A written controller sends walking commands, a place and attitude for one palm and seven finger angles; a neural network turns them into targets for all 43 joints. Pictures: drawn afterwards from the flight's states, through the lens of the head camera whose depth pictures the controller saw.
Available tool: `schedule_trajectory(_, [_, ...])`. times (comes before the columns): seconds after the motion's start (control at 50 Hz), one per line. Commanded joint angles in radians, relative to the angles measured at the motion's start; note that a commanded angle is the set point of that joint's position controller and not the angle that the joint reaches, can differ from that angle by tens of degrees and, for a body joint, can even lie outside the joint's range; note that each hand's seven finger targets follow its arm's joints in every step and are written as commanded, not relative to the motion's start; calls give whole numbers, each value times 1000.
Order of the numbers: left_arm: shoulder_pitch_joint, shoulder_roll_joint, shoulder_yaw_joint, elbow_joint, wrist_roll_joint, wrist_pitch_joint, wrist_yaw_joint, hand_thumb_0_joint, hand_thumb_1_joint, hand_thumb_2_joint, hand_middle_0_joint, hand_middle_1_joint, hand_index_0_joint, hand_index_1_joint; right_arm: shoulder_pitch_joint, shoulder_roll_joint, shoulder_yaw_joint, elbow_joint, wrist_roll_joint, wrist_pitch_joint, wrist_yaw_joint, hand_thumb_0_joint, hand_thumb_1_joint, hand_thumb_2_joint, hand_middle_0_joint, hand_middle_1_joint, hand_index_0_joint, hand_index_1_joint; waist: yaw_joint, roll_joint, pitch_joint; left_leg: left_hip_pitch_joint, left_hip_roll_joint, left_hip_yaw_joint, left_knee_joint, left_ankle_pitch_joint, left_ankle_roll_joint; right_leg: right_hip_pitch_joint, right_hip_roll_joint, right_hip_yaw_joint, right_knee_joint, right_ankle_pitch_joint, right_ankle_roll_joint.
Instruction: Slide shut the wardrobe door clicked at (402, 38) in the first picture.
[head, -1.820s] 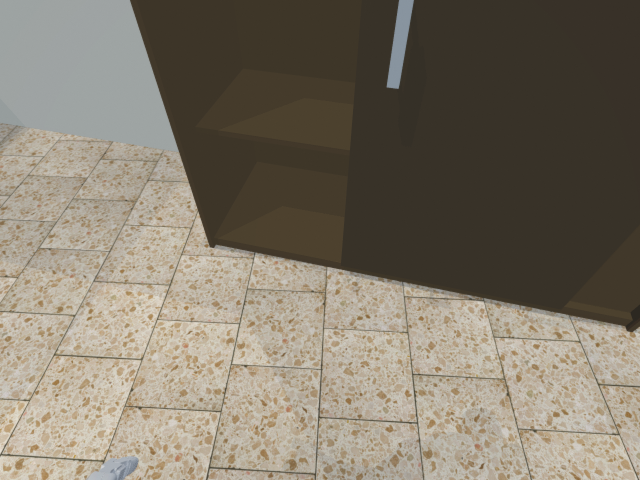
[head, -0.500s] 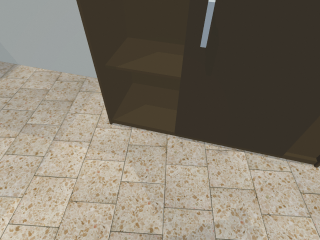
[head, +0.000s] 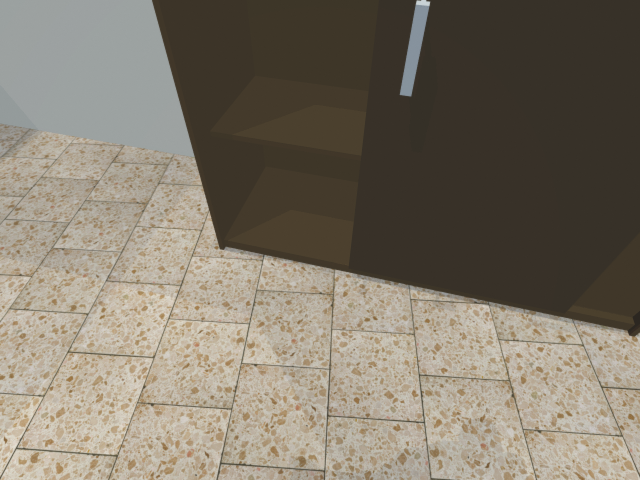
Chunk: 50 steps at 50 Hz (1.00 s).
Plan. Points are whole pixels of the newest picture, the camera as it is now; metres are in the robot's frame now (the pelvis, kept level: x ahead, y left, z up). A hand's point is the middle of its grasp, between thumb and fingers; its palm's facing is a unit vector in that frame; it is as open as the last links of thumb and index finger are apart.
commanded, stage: walk to a spot facing it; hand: right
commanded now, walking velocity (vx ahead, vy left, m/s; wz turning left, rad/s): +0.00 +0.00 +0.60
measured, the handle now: (414, 47) +0.94 -0.16 +0.14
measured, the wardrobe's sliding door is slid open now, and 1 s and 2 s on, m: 0.54 0.54 0.54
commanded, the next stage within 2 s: none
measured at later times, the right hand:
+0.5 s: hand out of the picture +0.03 -0.15 -0.16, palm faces -0.16 +0.96 -0.24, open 7.3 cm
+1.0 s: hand (451, 424) +0.26 -0.20 -0.20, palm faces -0.40 +0.90 -0.20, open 7.3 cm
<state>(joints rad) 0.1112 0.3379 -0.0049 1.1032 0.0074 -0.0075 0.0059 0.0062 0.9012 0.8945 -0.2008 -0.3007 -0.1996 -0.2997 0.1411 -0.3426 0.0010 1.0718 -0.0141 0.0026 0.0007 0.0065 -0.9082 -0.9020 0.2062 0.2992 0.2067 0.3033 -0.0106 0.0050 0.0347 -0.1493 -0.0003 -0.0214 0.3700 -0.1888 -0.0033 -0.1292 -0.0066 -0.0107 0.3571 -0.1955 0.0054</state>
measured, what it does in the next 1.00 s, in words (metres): walks ahead, turning left: right foot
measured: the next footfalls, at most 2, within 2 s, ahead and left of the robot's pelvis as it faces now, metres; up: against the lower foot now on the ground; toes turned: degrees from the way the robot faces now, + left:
right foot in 0.88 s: +0.28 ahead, -0.06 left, +0.00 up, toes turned +23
left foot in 1.54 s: +0.18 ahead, +0.12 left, +0.00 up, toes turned +59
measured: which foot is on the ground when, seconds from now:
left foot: down 0.00-0.88, up 0.90-1.00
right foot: down 0.00-0.32, up 0.34-0.86, down 0.88-1.00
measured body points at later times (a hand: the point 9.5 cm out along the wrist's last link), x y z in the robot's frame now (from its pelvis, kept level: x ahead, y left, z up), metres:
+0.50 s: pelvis +0.01 +0.04 +0.00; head +0.02 +0.06 +0.45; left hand +0.02 +0.30 -0.16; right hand +0.04 -0.20 -0.14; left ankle -0.01 +0.10 -0.75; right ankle +0.04 -0.11 -0.66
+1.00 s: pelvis +0.17 -0.02 -0.01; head +0.19 -0.05 +0.43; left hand +0.17 +0.24 -0.12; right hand +0.28 -0.25 -0.18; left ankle +0.03 +0.07 -0.66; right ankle +0.24 -0.08 -0.75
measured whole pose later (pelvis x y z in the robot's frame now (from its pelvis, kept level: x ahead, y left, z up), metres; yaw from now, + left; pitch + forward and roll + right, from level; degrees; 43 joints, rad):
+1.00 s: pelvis +0.17 -0.02 -0.01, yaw +32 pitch -1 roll +2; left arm 0.16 0.14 0.00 0.88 0.02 -0.03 0.01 0.00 0.90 0.89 -0.20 -0.30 -0.20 -0.30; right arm 0.37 -0.25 -0.11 1.01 -0.03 0.02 0.01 0.01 -0.91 -0.90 0.20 0.30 0.20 0.30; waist -0.06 0.06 0.02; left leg -0.38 -0.03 -0.04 1.13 -0.48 -0.01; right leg -0.30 -0.07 -0.15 0.59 -0.28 -0.04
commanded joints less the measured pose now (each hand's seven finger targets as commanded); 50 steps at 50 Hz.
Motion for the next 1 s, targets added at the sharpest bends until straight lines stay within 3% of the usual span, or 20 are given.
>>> schedule_trajectory(0.0, [32,88,29,-68,3,1,17,0,900,900,-200,-300,-200,-300,19,-97,-24,-73,2,11,-16,0,-900,-900,200,300,200,300,16,-9,-37,-86,98,-116,12,190,17,26,-126,37,15,117,-11])
schedule_trajectory(0.14, [34,128,77,-158,6,18,26,0,900,900,-200,-300,-200,-300,58,-77,-53,-158,-5,37,0,0,-900,-900,200,300,200,300,13,-99,-48,-214,14,-82,259,107,5,-6,-239,68,28,60,-70])
schedule_trajectory(0.2, [14,130,89,-186,8,11,21,0,900,900,-200,-300,-200,-300,97,-34,-64,-180,-4,46,8,0,-900,-900,200,300,200,300,-2,-209,-63,-228,6,5,515,-302,-18,-44,-365,104,-23,129,-167])
schedule_trajectory(0.26, [-50,125,94,-214,13,15,12,0,900,900,-200,-300,-200,-300,212,-21,-77,-163,-11,36,27,0,-900,-900,200,300,200,300,-72,-135,-82,-38,23,34,332,-251,-3,-183,-321,12,107,-215,-107])
schedule_trajectory(0.28, [-64,88,89,-219,11,25,7,0,900,900,-200,-300,-200,-300,297,-44,-90,-139,-17,25,25,0,-900,-900,200,300,200,300,-120,19,-55,80,47,-48,142,-227,14,-329,-229,-73,329,-362,-36])
schedule_trajectory(0.3, [-45,-18,68,-257,5,31,-1,0,900,900,-200,-300,-200,-300,343,-162,-109,-137,-32,5,7,0,-900,-900,200,300,200,300,-124,446,11,98,292,-550,-154,-418,93,-606,-35,-164,714,-508,50])
schedule_trajectory(0.32, [-104,18,71,-294,15,24,-4,0,900,900,-200,-300,-200,-300,356,-167,-105,-151,-10,3,-12,0,-900,-900,200,300,200,300,-124,353,81,-16,355,-723,-289,-454,133,-633,-27,-4,797,-426,34])
schedule_trajectory(0.34, [-68,41,82,-281,13,20,-11,0,900,900,-200,-300,-200,-300,276,-140,-108,-171,-7,-5,-15,0,-900,-900,200,300,200,300,-68,272,103,-61,320,-636,-303,-559,139,-601,-74,44,808,-274,20])
schedule_trajectory(0.38, [-35,32,88,-243,15,8,-19,0,900,900,-200,-300,-200,-300,212,-78,-92,-182,-3,-25,-11,0,-900,-900,200,300,200,300,-21,115,101,-98,246,-539,-247,-449,120,-541,-96,40,820,-128,27])
schedule_trajectory(0.46, [30,-11,89,-210,21,-2,-23,0,900,900,-200,-300,-200,-300,278,-34,-87,-155,1,-59,-6,0,-900,-900,200,300,200,300,-10,47,-8,49,173,-358,-173,-114,140,-533,-90,18,776,-10,53])
schedule_trajectory(0.64, [-80,-42,79,-280,16,-16,-18,0,900,900,-200,-300,-200,-300,378,4,-86,-109,-12,-70,-15,0,-900,-900,200,300,200,300,-52,100,19,134,195,-393,-149,77,204,-617,-100,9,629,-31,77])
schedule_trajectory(0.72, [-126,-61,75,-307,8,-26,-19,0,900,900,-200,-300,-200,-300,377,-10,-89,-105,-15,-64,-22,0,-900,-900,200,300,200,300,-67,122,36,110,189,-400,-108,210,204,-526,-67,-13,482,-79,64])
schedule_trajectory(0.78, [-68,-64,76,-307,-2,-39,-16,0,900,900,-200,-300,-200,-300,307,-34,-103,-128,-18,-56,-26,0,-900,-900,200,300,200,300,-37,154,19,21,180,-394,-36,272,183,-328,-45,-8,322,-121,40])
schedule_trajectory(0.82, [117,-33,81,-251,-3,-47,3,0,900,900,-200,-300,-200,-300,239,-39,-112,-145,-8,-50,-25,0,-900,-900,200,300,200,300,52,118,-45,-86,87,-321,139,331,121,-26,-15,-24,107,-4,29])
schedule_trajectory(0.84, [259,39,94,-207,0,-51,19,0,900,900,-200,-300,-200,-300,246,-5,-112,-152,4,-46,-20,0,-900,-900,200,300,200,300,98,1,-144,-198,6,-254,333,205,83,223,-124,40,67,62,17])
schedule_trajectory(0.86, [343,151,115,-193,8,-52,22,0,900,900,-200,-300,-200,-300,301,62,-102,-158,17,-41,-8,0,-900,-900,200,300,200,300,93,-317,-217,-421,-118,-104,628,-361,14,371,-439,391,36,209,-73])
schedule_trajectory(0.88, [326,145,102,-208,8,-35,21,0,900,900,-200,-300,-200,-300,305,57,-103,-161,9,-36,-9,0,-900,-900,200,300,200,300,76,-277,-185,-442,-70,-71,794,-443,1,238,-529,478,-45,173,-148])
schedule_trajectory(0.9, [233,93,89,-244,11,-26,16,0,900,900,-200,-300,-200,-300,291,38,-111,-162,-4,-26,-6,0,-900,-900,200,300,200,300,38,-163,-86,-421,-12,-53,850,-410,-1,65,-499,391,-95,11,-170])
schedule_trajectory(0.92, [163,39,76,-256,13,-33,20,0,900,900,-200,-300,-200,-300,253,44,-113,-157,-13,-16,1,0,-900,-900,200,300,200,300,19,-174,-16,-434,5,-35,892,-330,-12,-36,-437,332,-130,-36,-138])
schedule_trajectory(0.98, [116,-36,50,-249,15,-40,25,0,900,900,-200,-300,-200,-300,241,64,-114,-154,-19,17,26,0,-900,-900,200,300,200,300,-27,-177,65,-393,48,-5,904,-175,-25,-165,-320,84,-117,147,-83])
